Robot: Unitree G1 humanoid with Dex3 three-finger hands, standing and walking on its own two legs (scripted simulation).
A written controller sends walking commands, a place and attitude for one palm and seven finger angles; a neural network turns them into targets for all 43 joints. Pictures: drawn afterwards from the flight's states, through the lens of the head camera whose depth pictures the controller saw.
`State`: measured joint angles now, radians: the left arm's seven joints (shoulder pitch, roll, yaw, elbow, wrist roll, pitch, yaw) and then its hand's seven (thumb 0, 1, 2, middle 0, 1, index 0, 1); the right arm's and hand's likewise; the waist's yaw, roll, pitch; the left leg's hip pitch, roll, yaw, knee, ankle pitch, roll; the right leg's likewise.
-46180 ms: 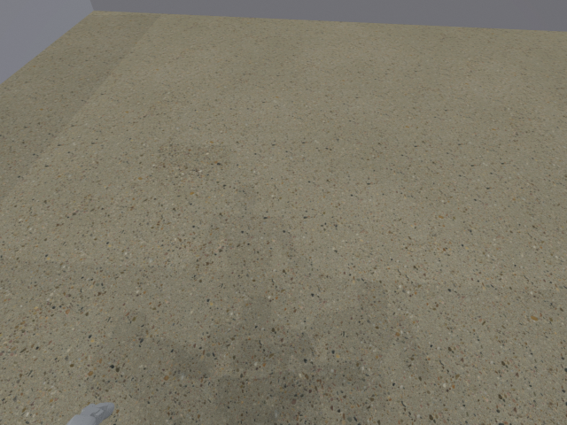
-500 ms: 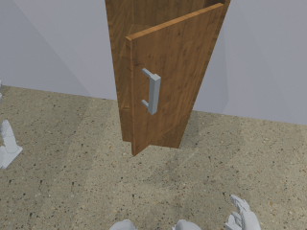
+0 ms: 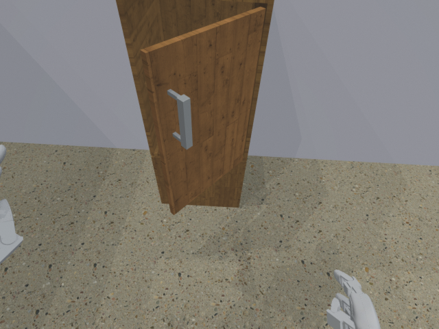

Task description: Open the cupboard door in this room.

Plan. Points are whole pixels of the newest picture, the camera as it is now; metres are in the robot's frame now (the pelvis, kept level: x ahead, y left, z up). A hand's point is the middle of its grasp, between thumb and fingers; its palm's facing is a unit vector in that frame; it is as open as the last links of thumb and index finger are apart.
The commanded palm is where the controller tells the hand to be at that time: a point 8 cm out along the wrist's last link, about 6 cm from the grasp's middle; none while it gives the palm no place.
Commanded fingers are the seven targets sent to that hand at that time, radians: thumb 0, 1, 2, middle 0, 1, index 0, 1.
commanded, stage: stop stepping back and stand still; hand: left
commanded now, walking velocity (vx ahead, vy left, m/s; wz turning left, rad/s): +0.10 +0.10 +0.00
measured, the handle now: (179, 119) +0.56 +0.12 +0.07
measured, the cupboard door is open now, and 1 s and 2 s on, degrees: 49 49 49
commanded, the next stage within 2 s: let the arm hang, fingers relaxed in 0.56 s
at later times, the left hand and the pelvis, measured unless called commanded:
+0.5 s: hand out of the picture +0.13 +0.29 +0.16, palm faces +0.50 -0.76 -0.42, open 7.4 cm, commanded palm +0.06 +0.31 +0.18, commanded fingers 0.00 0.90 0.90 -0.20 -0.30 -0.20 -0.30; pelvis -0.08 +0.01 +0.00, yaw +2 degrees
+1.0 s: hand out of the picture -0.02 +0.16 -0.17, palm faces +0.16 -0.97 -0.18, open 6.9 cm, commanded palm none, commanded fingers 0.00 0.90 0.90 -0.20 -0.30 -0.20 -0.30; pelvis -0.06 -0.03 -0.01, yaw +5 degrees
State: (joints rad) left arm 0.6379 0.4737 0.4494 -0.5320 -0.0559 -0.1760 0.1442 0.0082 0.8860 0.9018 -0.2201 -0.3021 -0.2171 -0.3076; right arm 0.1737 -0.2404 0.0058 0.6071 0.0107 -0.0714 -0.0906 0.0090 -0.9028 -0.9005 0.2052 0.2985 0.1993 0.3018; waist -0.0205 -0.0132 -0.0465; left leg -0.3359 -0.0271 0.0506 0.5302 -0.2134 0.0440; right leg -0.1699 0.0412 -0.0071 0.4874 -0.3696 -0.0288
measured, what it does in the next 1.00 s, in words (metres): steps on the spot: right foot, then left foot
